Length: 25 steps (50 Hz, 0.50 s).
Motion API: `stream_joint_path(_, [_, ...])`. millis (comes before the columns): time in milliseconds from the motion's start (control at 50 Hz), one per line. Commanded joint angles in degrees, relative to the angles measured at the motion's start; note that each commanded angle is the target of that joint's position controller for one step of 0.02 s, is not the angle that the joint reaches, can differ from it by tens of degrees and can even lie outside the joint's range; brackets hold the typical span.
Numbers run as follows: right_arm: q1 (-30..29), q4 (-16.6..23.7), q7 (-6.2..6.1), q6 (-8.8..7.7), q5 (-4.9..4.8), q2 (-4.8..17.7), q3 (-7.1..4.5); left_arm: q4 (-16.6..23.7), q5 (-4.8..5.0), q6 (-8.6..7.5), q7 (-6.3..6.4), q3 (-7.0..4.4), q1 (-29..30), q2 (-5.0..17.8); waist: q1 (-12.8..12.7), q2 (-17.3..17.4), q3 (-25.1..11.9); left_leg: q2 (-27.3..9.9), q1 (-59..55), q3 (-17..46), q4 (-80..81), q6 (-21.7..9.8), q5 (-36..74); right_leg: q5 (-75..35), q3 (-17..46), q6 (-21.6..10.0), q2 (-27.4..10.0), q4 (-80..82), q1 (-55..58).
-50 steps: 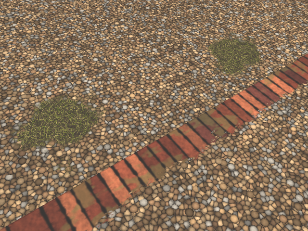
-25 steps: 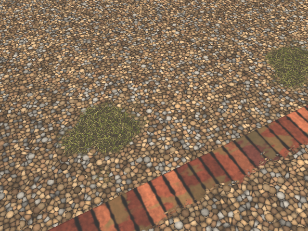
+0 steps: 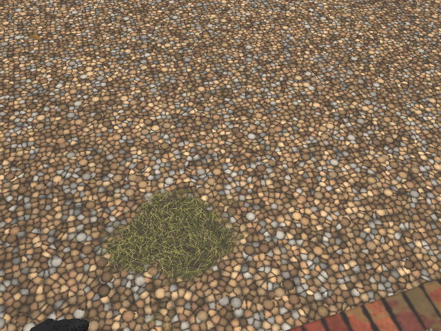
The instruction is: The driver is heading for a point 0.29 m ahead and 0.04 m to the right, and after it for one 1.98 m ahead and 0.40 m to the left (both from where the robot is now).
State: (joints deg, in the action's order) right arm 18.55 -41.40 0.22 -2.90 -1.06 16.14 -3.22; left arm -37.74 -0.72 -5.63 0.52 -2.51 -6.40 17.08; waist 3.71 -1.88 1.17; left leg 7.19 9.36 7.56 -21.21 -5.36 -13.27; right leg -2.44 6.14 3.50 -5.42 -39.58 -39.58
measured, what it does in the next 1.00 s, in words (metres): goes down: right foot, then left foot 0.05 m lower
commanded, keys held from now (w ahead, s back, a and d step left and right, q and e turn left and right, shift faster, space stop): w+q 0.04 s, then w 0.58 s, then no key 0.38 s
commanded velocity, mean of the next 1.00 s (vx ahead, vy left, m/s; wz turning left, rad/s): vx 0.40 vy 0.00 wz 0.16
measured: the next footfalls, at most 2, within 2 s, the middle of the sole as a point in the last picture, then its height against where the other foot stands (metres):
right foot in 0.14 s outside the picture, level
left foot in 0.70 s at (155, 321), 0.05 m lower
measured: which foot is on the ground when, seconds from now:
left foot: down 0.00-0.16, up 0.18-0.68, down 0.70-1.00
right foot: up 0.00-0.12, down 0.14-0.70, up 0.72-1.00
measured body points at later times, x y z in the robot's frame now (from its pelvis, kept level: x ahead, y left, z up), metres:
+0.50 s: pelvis +0.28 -0.03 +0.00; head +0.31 -0.03 +0.45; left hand +0.25 +0.25 -0.12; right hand +0.52 -0.24 -0.08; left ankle +0.40 +0.15 -0.70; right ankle +0.23 -0.15 -0.74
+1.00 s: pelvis +0.50 +0.09 -0.05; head +0.53 +0.11 +0.40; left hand +0.60 +0.36 -0.18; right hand +0.61 -0.16 -0.17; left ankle +0.49 +0.16 -0.79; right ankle +0.60 -0.07 -0.75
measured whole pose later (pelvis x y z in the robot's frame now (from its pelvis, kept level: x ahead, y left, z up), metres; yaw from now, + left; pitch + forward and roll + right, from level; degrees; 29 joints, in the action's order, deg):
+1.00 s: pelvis +0.50 +0.09 -0.05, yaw +8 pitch +2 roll +0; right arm 13.8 -49.7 0.6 -3.2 1.0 12.6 -1.4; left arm -44.5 -0.2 -1.3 2.2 -2.1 -9.1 15.5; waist 1.2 -3.1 2.1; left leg 4.2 12.7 -1.3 -21.8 -4.4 -10.8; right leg 10.7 3.5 3.7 -4.6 -47.0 -32.3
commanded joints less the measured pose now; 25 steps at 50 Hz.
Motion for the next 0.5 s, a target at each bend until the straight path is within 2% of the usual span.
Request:
stream_joint_path(20, [1.87, 2.46, -0.82, -0.18, -0.73, 10.20, -2.86, 5.30, 0.71, -1.76, -1.04, -0.73, 7.46, 3.84, 1.48, 5.84, -0.07, -12.85, 4.89, 11.19, 4.99, -7.89, 4.84, -3.94, -2.25, -0.03, 3.84, 7.43, 8.18])
stream_joint_path(60, [2.93, 1.94, -1.05, 0.36, -0.53, 9.68, -2.69, 5.57, 0.92, -2.27, -1.73, -1.22, 7.86, 5.03, 1.17, 6.83, -0.60, -14.27, 0.06, 14.17, 1.57, -7.33, 5.76, -1.05, -1.67, -1.03, 4.46, 10.90, 8.69])
stream_joint_path(100, [3.16, 1.52, -1.06, 0.78, -0.09, 9.39, -2.67, 4.92, 1.14, -2.68, -2.11, -1.81, 5.14, 6.12, -0.18, 9.03, -1.45, -15.79, -3.17, 16.13, -1.52, -6.34, 9.51, 3.87, -2.27, -2.90, 4.56, 11.89, 12.06])
stream_joint_path(120, [2.63, 1.55, -0.94, 0.96, -0.07, 8.81, -2.50, 4.05, 1.05, -2.84, -1.97, -2.24, 1.67, 6.48, -2.26, 9.60, -2.36, -15.08, -3.41, 15.88, -3.91, -5.43, 12.79, 4.59, -3.56, -4.41, 5.02, 13.99, 16.88])
stream_joint_path(140, [2.55, 1.87, -0.63, 0.84, 0.15, 6.80, -1.79, 3.04, 0.44, -3.18, -1.62, -3.06, -3.86, 8.24, -4.99, 8.76, -6.77, -12.27, -1.99, 13.68, -10.95, -3.83, 17.34, 4.43, -2.38, -7.02, 3.17, 13.84, 26.82])
stream_joint_path(160, [3.62, 2.94, -0.43, 0.49, 1.08, 4.10, -0.62, 2.64, -0.43, -3.18, -1.20, -3.90, -11.93, 11.63, -7.75, 1.99, -14.67, -8.73, 5.57, 9.32, -26.53, -1.52, 8.77, 5.33, 6.94, -11.62, -6.49, 11.91, 41.56])
stream_joint_path(180, [11.48, 3.07, -0.33, -0.25, -0.76, 1.42, 0.30, -0.78, -0.15, -2.32, -1.60, -5.34, -17.63, 15.49, -5.83, -17.37, -21.13, -0.41, 26.27, 1.62, -45.25, 2.76, -15.40, 20.08, 32.24, -21.32, -16.80, 17.31, 59.51])
stream_joint_path(200, [8.88, 2.47, -0.52, -0.59, -1.24, 6.67, -0.54, -0.63, 1.48, -2.00, -1.94, -4.12, -18.62, 9.91, -7.98, -12.36, -17.40, -3.53, 34.26, 3.65, -51.84, 3.06, -18.14, 32.83, 38.68, -20.15, -17.60, 22.16, 58.53])
stream_joint_path(220, [1.23, 3.67, -0.60, -0.52, -1.02, 9.92, -1.47, -0.40, 1.36, -1.69, -1.70, -3.17, -15.88, 6.99, -9.48, -5.89, -9.45, -5.65, 36.23, 3.13, -53.26, 3.02, -12.83, 30.99, 30.48, -17.47, -14.97, 22.86, 51.76])
stream_joint_path(240, [-2.61, 4.79, -0.70, -0.40, -0.28, 9.22, -1.29, 0.11, 0.56, -1.29, -1.67, -2.64, -12.90, 6.40, -8.47, -1.64, -5.63, -7.49, 34.85, 1.16, -52.12, 3.15, -9.31, 23.59, 23.80, -16.32, -12.59, 23.30, 45.13])
stream_joint_path(260, [-4.61, 5.62, -0.51, -0.59, 0.44, 8.25, -1.26, -0.18, 0.36, -1.06, -1.70, -2.28, -11.00, 5.56, -7.27, -0.89, -2.38, -9.15, 34.07, 0.67, -48.63, 3.33, -6.81, 16.66, 19.42, -16.58, -10.73, 24.39, 39.93])
stream_joint_path(280, [-4.35, 5.78, -0.18, -0.73, 0.48, 7.17, -1.25, -0.23, 0.04, -1.02, -1.62, -1.93, -9.81, 4.82, -5.54, -2.15, -1.72, -11.00, 31.15, -0.07, -45.18, 3.47, -5.27, 12.69, 15.65, -15.84, -8.81, 25.64, 36.54])
stream_joint_path(320, [-3.39, 5.21, 0.16, -0.59, 0.23, 5.04, -0.81, -1.03, 0.57, -1.05, -1.75, -1.80, -9.51, 4.40, -4.38, -3.94, -1.68, -11.81, 28.32, -2.14, -39.53, 4.07, -5.17, 7.99, 11.47, -16.10, -7.09, 27.65, 33.97])
stream_joint_path(360, [-6.23, 6.14, 0.35, -0.62, 0.63, 3.52, -0.20, -2.16, 1.26, -1.04, -1.65, -2.32, -10.28, 6.32, -4.74, -3.27, -0.69, -12.41, 28.69, -3.55, -32.46, 4.82, -3.43, 3.78, 8.83, -17.18, -7.46, 29.48, 32.63])
stream_joint_path(380, [-7.66, 6.43, 0.52, -0.88, 0.87, 2.49, 0.30, -2.69, 1.26, -0.85, -1.55, -2.70, -10.38, 7.53, -5.07, -2.80, -1.03, -12.44, 27.28, -4.33, -28.82, 5.11, -0.29, 1.63, 6.75, -17.28, -7.03, 29.79, 32.06])
stream_joint_path(400, [-8.82, 6.48, 0.73, -1.08, 0.79, 2.23, 0.54, -3.07, 1.39, -0.62, -1.49, -2.91, -10.42, 8.36, -5.41, -2.69, -1.18, -12.27, 25.97, -4.80, -25.16, 5.19, 3.29, 0.26, 4.86, -16.99, -6.45, 29.96, 31.56])
stream_joint_path(420, [-9.02, 5.94, 1.00, -1.38, 0.88, 2.81, 0.31, -3.36, 1.15, -0.76, -1.49, -3.07, -10.76, 9.12, -5.53, -2.17, -2.22, -12.32, 24.40, -4.76, -24.73, 5.25, 9.31, -2.15, 3.51, -16.93, -6.52, 29.33, 31.54])
stream_joint_path(460, [-12.60, 6.39, 1.40, -1.84, 0.43, 3.97, -0.20, -4.91, 1.88, -0.79, -1.22, -2.84, -13.02, 8.39, -6.72, -2.30, -0.84, -12.88, 26.41, -3.32, -20.20, 5.18, 17.70, -1.46, 1.54, -16.05, -5.89, 27.95, 33.58])
stream_joint_path(500, [-16.59, 7.48, 1.96, -2.34, 0.32, 3.46, 0.01, -5.95, 2.18, -0.45, -1.03, -2.64, -14.82, 7.90, -8.13, -2.05, 0.40, -12.35, 27.28, -3.79, -14.93, 4.64, 20.80, 0.85, 1.04, -15.17, -6.08, 26.32, 35.15])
